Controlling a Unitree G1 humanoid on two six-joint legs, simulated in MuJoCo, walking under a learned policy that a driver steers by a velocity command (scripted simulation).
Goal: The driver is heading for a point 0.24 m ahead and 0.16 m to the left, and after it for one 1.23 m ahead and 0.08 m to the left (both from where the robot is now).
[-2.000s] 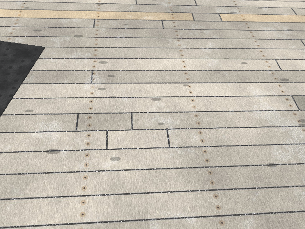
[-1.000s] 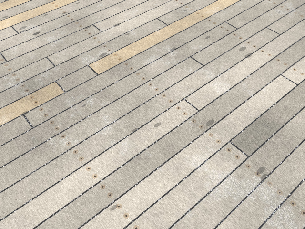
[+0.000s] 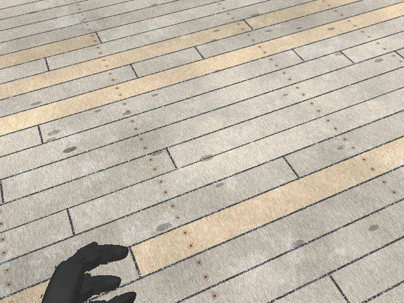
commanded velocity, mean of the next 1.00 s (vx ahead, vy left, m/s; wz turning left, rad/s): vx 0.31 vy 0.00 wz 0.29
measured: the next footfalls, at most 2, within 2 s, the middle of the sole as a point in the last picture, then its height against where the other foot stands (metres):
right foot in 0.08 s outside the picture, level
left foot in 0.48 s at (168, 300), level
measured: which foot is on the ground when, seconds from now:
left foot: down 0.00-0.10, up 0.12-0.46, down 0.48-0.90, up 0.92-1.00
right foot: up 0.00-0.06, down 0.08-0.48, up 0.50-0.88, down 0.90-1.00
